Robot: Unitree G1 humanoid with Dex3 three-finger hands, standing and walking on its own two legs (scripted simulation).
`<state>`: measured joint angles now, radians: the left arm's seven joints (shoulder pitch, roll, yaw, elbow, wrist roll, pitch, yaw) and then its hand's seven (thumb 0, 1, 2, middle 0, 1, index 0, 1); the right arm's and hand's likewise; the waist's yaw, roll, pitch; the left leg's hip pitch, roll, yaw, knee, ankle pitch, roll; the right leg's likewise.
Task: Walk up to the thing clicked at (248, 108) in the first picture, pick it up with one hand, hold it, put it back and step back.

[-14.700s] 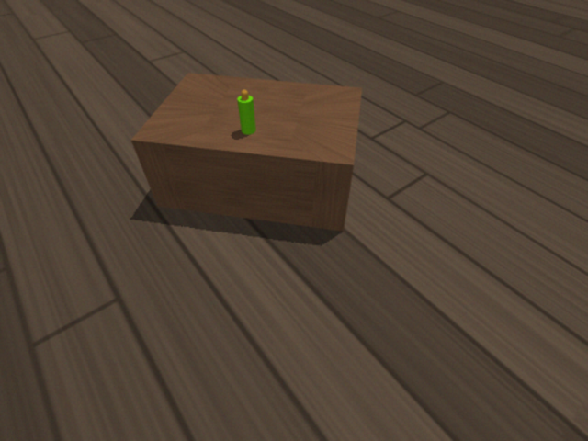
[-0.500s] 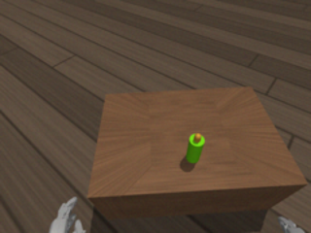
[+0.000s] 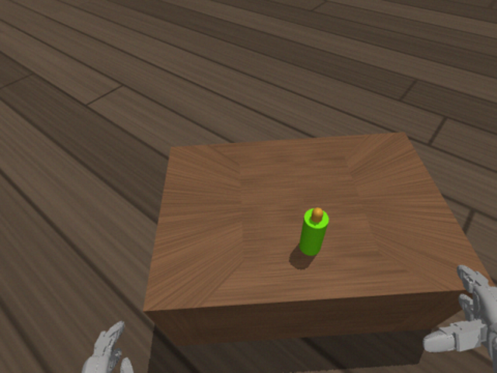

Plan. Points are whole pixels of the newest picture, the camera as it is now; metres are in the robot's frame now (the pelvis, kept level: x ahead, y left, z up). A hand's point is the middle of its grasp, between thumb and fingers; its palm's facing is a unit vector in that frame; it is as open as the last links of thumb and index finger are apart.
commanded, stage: go down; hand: right
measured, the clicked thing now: (313, 229) +0.53 -0.14 -0.24
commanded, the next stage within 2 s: approach in 0.98 s
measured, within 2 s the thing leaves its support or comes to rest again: neither
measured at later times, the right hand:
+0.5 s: hand (448, 238) +0.36 -0.32 +0.01, palm faces +0.11 +0.99 -0.11, open 17.7 cm
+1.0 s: hand (450, 207) +0.41 -0.33 +0.03, palm faces +0.10 +0.99 -0.07, open 17.7 cm
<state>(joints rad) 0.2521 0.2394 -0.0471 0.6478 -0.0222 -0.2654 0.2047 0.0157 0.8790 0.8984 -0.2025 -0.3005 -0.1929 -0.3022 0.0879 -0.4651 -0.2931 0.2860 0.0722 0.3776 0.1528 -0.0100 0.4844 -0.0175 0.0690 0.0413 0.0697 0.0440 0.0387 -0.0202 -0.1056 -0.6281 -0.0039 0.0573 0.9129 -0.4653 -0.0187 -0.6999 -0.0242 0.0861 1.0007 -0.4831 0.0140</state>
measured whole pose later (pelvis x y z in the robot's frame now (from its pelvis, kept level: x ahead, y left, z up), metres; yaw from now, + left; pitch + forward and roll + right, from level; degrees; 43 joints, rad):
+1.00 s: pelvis -0.01 +0.00 -0.01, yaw +3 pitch +19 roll +3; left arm 0.35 0.32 -0.06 0.68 0.01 -0.14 0.07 0.01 0.92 0.89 -0.19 -0.31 -0.19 -0.29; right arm -0.64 -0.78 -0.57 1.22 0.09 -0.26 0.51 -0.02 0.60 -0.02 0.05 0.05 0.05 0.05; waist 0.11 0.02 -0.09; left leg -0.85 -0.02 0.02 0.95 -0.43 -0.02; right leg -0.90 -0.04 0.05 1.03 -0.46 0.01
